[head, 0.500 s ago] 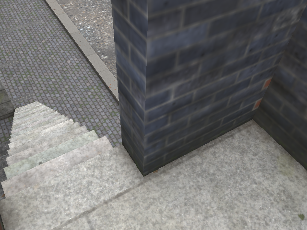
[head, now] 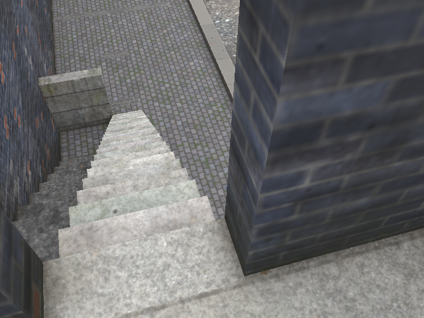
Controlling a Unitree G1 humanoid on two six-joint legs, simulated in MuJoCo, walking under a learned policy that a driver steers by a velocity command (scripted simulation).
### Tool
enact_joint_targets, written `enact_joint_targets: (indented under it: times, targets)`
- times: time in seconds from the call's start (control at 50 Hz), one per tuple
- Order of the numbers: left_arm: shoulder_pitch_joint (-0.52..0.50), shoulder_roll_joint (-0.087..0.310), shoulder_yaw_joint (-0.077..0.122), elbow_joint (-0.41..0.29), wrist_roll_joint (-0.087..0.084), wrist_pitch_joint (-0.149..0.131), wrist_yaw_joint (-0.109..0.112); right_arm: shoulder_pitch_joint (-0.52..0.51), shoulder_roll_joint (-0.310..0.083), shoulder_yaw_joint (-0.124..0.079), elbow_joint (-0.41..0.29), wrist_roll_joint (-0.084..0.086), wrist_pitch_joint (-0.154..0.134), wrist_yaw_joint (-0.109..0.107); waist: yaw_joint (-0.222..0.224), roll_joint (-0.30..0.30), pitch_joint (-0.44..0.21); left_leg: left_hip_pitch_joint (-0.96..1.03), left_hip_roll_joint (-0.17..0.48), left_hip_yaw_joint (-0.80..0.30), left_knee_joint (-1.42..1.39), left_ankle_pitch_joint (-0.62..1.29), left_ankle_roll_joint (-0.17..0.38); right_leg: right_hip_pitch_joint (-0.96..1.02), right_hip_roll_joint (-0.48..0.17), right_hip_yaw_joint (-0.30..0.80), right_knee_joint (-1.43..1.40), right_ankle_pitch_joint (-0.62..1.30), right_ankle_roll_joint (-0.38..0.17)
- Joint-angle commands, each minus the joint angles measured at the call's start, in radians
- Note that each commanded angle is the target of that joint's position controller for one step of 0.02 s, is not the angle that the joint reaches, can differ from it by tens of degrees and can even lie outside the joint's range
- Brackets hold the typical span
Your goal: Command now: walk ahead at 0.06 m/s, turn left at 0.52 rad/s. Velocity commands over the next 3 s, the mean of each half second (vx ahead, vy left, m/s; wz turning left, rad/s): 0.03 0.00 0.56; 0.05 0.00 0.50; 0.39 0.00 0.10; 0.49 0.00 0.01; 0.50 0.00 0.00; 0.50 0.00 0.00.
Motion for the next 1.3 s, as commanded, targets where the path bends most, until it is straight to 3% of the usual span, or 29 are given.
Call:
enact_joint_targets:
  times: [0.02, 0.1, 0.14, 0.16, 0.18, 0.2, 0.24, 0.28, 0.42, 0.44, 0.46, 0.5, 0.52, 0.56, 0.58, 0.6, 0.62, 0.66, 0.7, 0.8, 0.84, 0.86, 0.88, 0.9, 0.92, 0.98, 1.06, 1.2, 1.3]
  targets:
    - [-0.148, 0.085, 0.027, -0.156, 0.038, -0.099, -0.004, 0.194, -0.009, 0.010, -0.007, -0.074, -0.036, 0.085, -0.070, -0.087, -0.087, 0.246, 0.016, -0.022, -0.027, 0.020, 0.048, -0.085, -0.297, 0.149, -0.236, -0.153, -0.169]
    - [-0.061, 0.157, 0.059, -0.143, 0.014, -0.083, 0.003, 0.078, -0.053, -0.006, -0.081, -0.026, -0.073, 0.109, 0.002, -0.061, -0.124, 0.202, 0.013, 0.000, -0.398, 0.022, 0.073, 0.185, -0.327, 0.128, -0.079, -0.070, -0.153]
    - [0.064, 0.108, 0.038, -0.088, 0.017, -0.064, 0.017, 0.100, -0.089, -0.036, -0.078, -0.009, -0.112, 0.087, 0.014, 0.003, -0.171, 0.410, -0.050, -0.022, -0.592, 0.326, 0.160, 0.106, -0.291, 0.108, 0.090, -0.194, -0.080]
    - [0.129, 0.006, 0.008, -0.137, 0.027, -0.064, 0.017, 0.123, -0.214, -0.068, -0.102, -0.010, -0.133, 0.061, 0.041, 0.227, -0.266, 0.554, 0.190, -0.306, -0.624, 0.757, 0.406, -0.029, -0.112, -0.056, 0.393, -0.408, 0.041]
    - [0.009, 0.014, -0.005, -0.218, 0.027, -0.093, 0.014, 0.166, -0.316, -0.096, -0.120, -0.015, -0.166, 0.055, -0.025, 0.236, -0.191, 0.598, 0.282, -0.590, -0.682, 0.580, 0.538, -0.332, 0.046, 0.096, 0.483, -0.571, 0.083]
    - [-0.059, 0.051, 0.006, -0.205, 0.008, -0.092, 0.004, 0.194, -0.281, -0.101, -0.067, -0.047, -0.195, 0.038, -0.064, 0.129, -0.108, 0.561, 0.243, -0.514, -0.706, 0.395, 0.439, -0.422, 0.013, 0.230, 0.542, -0.473, 0.072]
    - [-0.021, 0.134, 0.040, -0.183, 0.015, -0.070, 0.011, 0.126, -0.165, -0.072, -0.073, -0.004, -0.186, 0.038, -0.027, 0.108, -0.142, 0.550, 0.180, -0.397, -0.707, 0.308, 0.341, -0.429, -0.023, 0.257, 0.678, -0.364, 0.071]
    - [0.012, 0.095, 0.024, -0.181, 0.031, -0.062, 0.014, 0.059, -0.104, -0.050, -0.093, 0.002, -0.159, 0.038, 0.022, 0.062, -0.137, 0.437, 0.157, -0.351, -0.722, 0.345, 0.309, -0.369, -0.028, 0.279, 0.729, -0.274, 0.067]
    - [0.096, 0.070, 0.005, -0.152, 0.016, -0.001, -0.007, 0.049, -0.145, -0.087, -0.125, -0.020, -0.161, 0.069, 0.006, 0.077, -0.168, 0.366, 0.104, -0.332, -0.633, 0.476, 0.324, -0.226, 0.004, 0.228, 0.498, -0.237, 0.144]
    - [-0.056, 0.057, 0.014, -0.202, -0.121, 0.044, -0.035, 0.017, -0.094, -0.066, -0.113, 0.104, -0.046, 0.094, -0.039, 0.208, -0.154, 0.530, 0.036, -0.270, -0.479, 0.790, 0.252, -0.337, 0.060, 0.224, 0.270, -0.228, 0.090]
    - [-0.042, 0.081, 0.013, -0.195, -0.106, 0.063, -0.049, 0.062, -0.099, -0.068, -0.121, 0.123, 0.007, 0.101, -0.066, 0.177, -0.239, 0.566, 0.042, -0.299, -0.456, 0.911, 0.235, -0.280, 0.093, 0.203, 0.245, -0.170, 0.071]
    - [0.053, 0.080, 0.021, -0.177, -0.051, 0.075, -0.069, -0.010, -0.156, -0.079, -0.145, 0.095, 0.049, 0.102, -0.001, 0.171, -0.279, 0.486, 0.057, -0.374, -0.434, 0.782, 0.206, -0.109, 0.082, 0.220, 0.126, -0.073, 0.046]
    - [0.101, 0.084, 0.025, -0.165, -0.038, 0.072, -0.073, -0.047, -0.120, -0.066, -0.158, 0.077, 0.057, 0.090, 0.032, 0.141, -0.253, 0.381, 0.026, -0.396, -0.410, 0.575, 0.167, -0.008, 0.028, 0.264, 0.036, 0.035, 0.022]
    - [0.059, 0.232, 0.046, -0.182, -0.032, 0.086, -0.073, 0.092, -0.001, -0.037, -0.178, 0.050, 0.076, 0.050, -0.088, -0.315, -0.226, 0.077, -0.212, -0.113, -0.007, -0.333, 0.075, 0.103, -0.415, 0.665, 0.026, 0.556, -0.190]
    - [0.051, 0.195, 0.046, -0.178, -0.046, 0.094, -0.083, 0.058, -0.105, -0.062, -0.183, 0.037, 0.084, 0.045, -0.034, -0.295, -0.225, 0.010, -0.166, -0.069, 0.210, -0.348, 0.045, 0.074, -0.456, 0.643, 0.055, 0.635, -0.281]
    - [0.038, 0.164, 0.059, -0.217, 0.015, -0.020, -0.071, 0.240, -0.150, -0.076, -0.096, -0.070, -0.007, 0.050, -0.027, -0.358, -0.201, 0.010, -0.144, -0.161, 0.333, -0.236, 0.006, -0.024, -0.378, 0.614, -0.099, 0.112, -0.321]
    - [-0.061, 0.111, 0.045, -0.231, -0.003, -0.060, -0.058, 0.201, -0.195, -0.097, -0.083, -0.082, -0.063, 0.036, -0.046, -0.229, -0.134, 0.002, -0.125, -0.112, 0.408, -0.176, -0.010, -0.065, -0.302, 0.510, -0.126, -0.106, -0.244]
    - [-0.087, 0.073, 0.023, -0.219, -0.023, -0.081, -0.010, 0.090, -0.077, -0.050, -0.116, -0.072, -0.106, 0.027, -0.010, -0.164, -0.140, -0.016, -0.117, -0.058, 0.477, -0.070, -0.030, -0.042, -0.221, 0.377, -0.130, -0.133, -0.177]
    - [-0.118, 0.082, 0.023, -0.231, -0.023, -0.078, 0.010, 0.071, -0.060, -0.027, -0.129, -0.032, -0.096, 0.039, -0.003, -0.103, -0.159, 0.004, -0.074, -0.042, 0.307, -0.045, -0.054, 0.029, -0.190, 0.277, -0.096, -0.002, -0.157]
    - [0.075, 0.171, 0.064, -0.138, -0.021, -0.065, 0.032, 0.068, -0.017, 0.001, -0.173, -0.036, -0.056, 0.094, 0.102, -0.153, -0.171, 0.117, -0.033, 0.068, -0.279, -0.156, -0.029, 0.162, -0.270, 0.271, 0.016, 0.131, -0.161]
    - [0.002, 0.139, 0.037, -0.111, 0.008, -0.060, 0.012, 0.164, -0.074, -0.029, -0.142, 0.017, -0.092, 0.080, 0.021, -0.151, -0.165, 0.319, -0.101, 0.077, -0.512, 0.190, 0.083, -0.002, -0.294, 0.298, 0.055, 0.035, -0.145]
    - [0.019, 0.077, 0.014, -0.092, 0.034, -0.061, -0.007, 0.229, -0.134, -0.064, -0.125, 0.014, -0.122, 0.063, -0.006, -0.104, -0.207, 0.499, -0.110, 0.033, -0.530, 0.260, 0.159, -0.123, -0.271, 0.251, 0.133, -0.141, -0.094]
    - [0.035, -0.050, -0.025, -0.144, 0.027, -0.065, -0.012, 0.318, -0.271, -0.100, -0.134, -0.017, -0.156, 0.033, -0.021, 0.179, -0.311, 0.718, 0.199, -0.330, -0.583, 0.561, 0.419, -0.329, -0.078, 0.047, 0.458, -0.418, 0.047]
    - [0.009, 0.004, -0.027, -0.144, 0.005, -0.082, -0.019, 0.363, -0.255, -0.092, -0.139, -0.042, -0.186, 0.041, -0.087, 0.167, -0.250, 0.783, 0.327, -0.562, -0.640, 0.588, 0.534, -0.570, 0.031, 0.173, 0.550, -0.529, 0.099]
    - [-0.090, 0.059, -0.014, -0.153, -0.016, -0.076, -0.021, 0.370, -0.168, -0.077, -0.100, -0.056, -0.199, 0.043, -0.127, 0.118, -0.141, 0.698, 0.299, -0.543, -0.718, 0.175, 0.435, -0.649, -0.018, 0.259, 0.616, -0.458, 0.083]
    - [-0.072, 0.086, -0.006, -0.104, 0.043, -0.041, -0.020, 0.188, -0.044, -0.022, -0.088, -0.005, -0.180, 0.027, -0.029, 0.110, -0.046, 0.518, 0.202, -0.407, -0.805, -0.107, 0.292, -0.634, -0.056, 0.274, 0.695, -0.210, 0.061]
    - [-0.023, 0.039, -0.035, -0.029, 0.017, -0.046, -0.059, 0.214, -0.070, -0.021, -0.079, -0.043, -0.165, 0.042, -0.016, 0.061, -0.092, 0.505, 0.145, -0.235, -0.822, 0.137, 0.296, -0.600, -0.039, 0.233, 0.641, 0.022, 0.080]
    - [-0.084, 0.021, -0.066, -0.039, 0.019, -0.037, -0.090, 0.357, -0.079, -0.019, 0.030, -0.054, -0.136, 0.076, -0.054, 0.070, -0.059, 0.678, 0.193, -0.173, -0.788, 0.528, 0.343, -0.644, -0.026, 0.207, 0.338, 0.097, 0.068]
    - [-0.152, 0.029, -0.076, -0.075, 0.018, -0.025, -0.100, 0.274, -0.087, -0.015, 0.064, -0.059, -0.128, 0.071, -0.018, 0.097, -0.055, 0.611, 0.184, -0.124, -0.761, 0.601, 0.265, -0.462, 0.004, 0.162, 0.241, 0.098, -0.012]
Next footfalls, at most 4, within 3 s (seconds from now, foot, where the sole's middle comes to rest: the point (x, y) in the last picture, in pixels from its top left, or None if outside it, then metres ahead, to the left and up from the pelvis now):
0.14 left None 0.08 0.16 -0.78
0.54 right None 0.18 -0.05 -0.78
0.86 left None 0.01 0.16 -0.78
1.36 right None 0.44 0.15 -0.78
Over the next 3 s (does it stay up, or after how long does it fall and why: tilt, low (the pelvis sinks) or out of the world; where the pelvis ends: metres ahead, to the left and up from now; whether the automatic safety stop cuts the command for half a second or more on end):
stays up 0.51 0.27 -0.02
